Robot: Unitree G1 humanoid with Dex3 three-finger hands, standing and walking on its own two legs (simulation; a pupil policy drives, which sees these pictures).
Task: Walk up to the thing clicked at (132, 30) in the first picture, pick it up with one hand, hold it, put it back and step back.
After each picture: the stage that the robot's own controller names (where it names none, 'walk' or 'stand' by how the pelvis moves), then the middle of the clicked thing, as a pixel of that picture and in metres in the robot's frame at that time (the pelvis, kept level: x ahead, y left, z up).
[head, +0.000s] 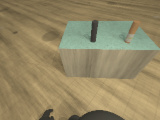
stand; (131, 32) +0.97 -0.42 +0.01
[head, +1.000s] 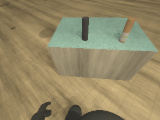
sink last; (126, 31) +0.89 -0.31 +0.04
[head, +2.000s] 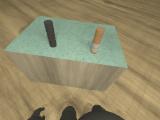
sink last; (96, 41) +0.68 -0.01 +0.04
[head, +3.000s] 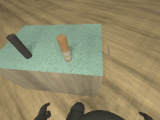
stand; (65, 49) +0.54 +0.25 +0.03
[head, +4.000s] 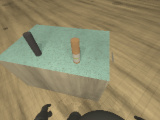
stand; (75, 51) +0.56 +0.17 +0.01
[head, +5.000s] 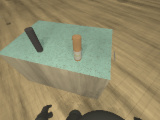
stand; (77, 49) +0.58 +0.16 +0.01
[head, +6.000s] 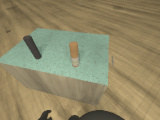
stand; (74, 55) +0.54 +0.18 +0.01
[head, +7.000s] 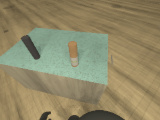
stand; (73, 55) +0.54 +0.19 +0.00
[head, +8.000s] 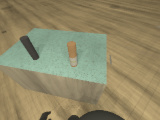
stand; (72, 55) +0.54 +0.19 +0.00
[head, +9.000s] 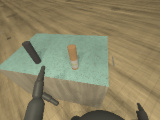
rise first; (73, 58) +0.52 +0.21 +0.01
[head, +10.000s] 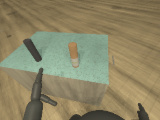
go down; (74, 56) +0.53 +0.21 +0.01
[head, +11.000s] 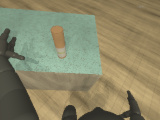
go down; (60, 44) +0.53 +0.20 +0.05
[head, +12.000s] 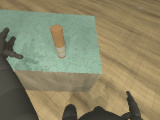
approach; (59, 44) +0.53 +0.21 +0.07
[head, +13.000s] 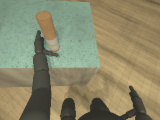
close in; (50, 35) +0.54 +0.22 +0.10
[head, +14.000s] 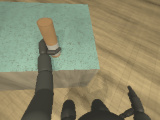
lift; (51, 41) +0.51 +0.21 +0.10
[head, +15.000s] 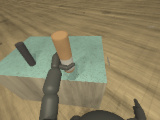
lift; (65, 55) +0.33 +0.16 +0.24
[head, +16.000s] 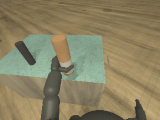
hold; (64, 58) +0.33 +0.17 +0.21
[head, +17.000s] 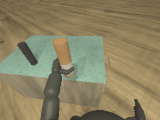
hold; (65, 60) +0.33 +0.17 +0.19
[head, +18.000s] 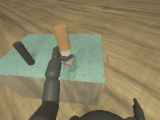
crouch; (64, 47) +0.41 +0.18 +0.22
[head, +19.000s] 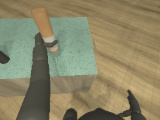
lower; (47, 34) +0.53 +0.22 +0.17
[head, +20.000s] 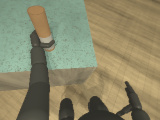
lower; (44, 33) +0.54 +0.22 +0.10
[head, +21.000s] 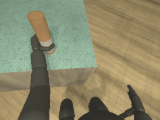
lower; (44, 37) +0.53 +0.22 +0.10
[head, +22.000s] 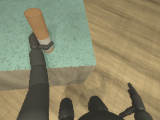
lower; (42, 35) +0.53 +0.23 +0.11
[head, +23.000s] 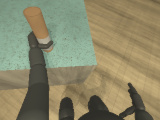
lower; (42, 34) +0.54 +0.23 +0.11
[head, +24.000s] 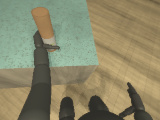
open; (47, 34) +0.53 +0.21 +0.11
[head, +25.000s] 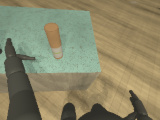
sink last; (55, 44) +0.51 +0.21 +0.08
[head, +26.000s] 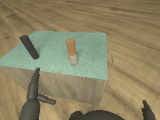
stand; (72, 53) +0.54 +0.21 +0.06
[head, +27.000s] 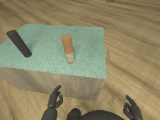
stand; (68, 50) +0.52 +0.21 +0.07
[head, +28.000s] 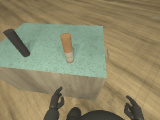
stand; (68, 49) +0.52 +0.21 +0.08
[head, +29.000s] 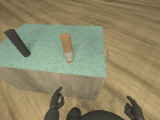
stand; (68, 49) +0.52 +0.22 +0.08
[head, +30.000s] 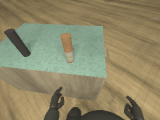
stand; (68, 49) +0.52 +0.21 +0.08
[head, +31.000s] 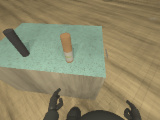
stand; (67, 49) +0.52 +0.21 +0.07
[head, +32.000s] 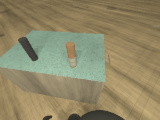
stand; (71, 56) +0.53 +0.20 +0.01
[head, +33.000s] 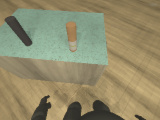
walk; (72, 38) +0.60 +0.18 +0.03
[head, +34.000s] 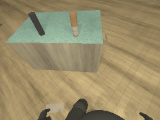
walk; (74, 25) +0.88 +0.26 +0.02
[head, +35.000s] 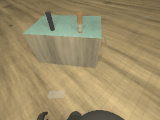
stand; (79, 23) +1.15 +0.22 +0.02
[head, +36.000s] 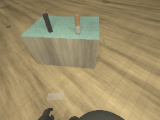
stand; (77, 25) +1.13 +0.23 +0.00
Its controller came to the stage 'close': yes
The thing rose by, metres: 0.21
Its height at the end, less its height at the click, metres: +0.00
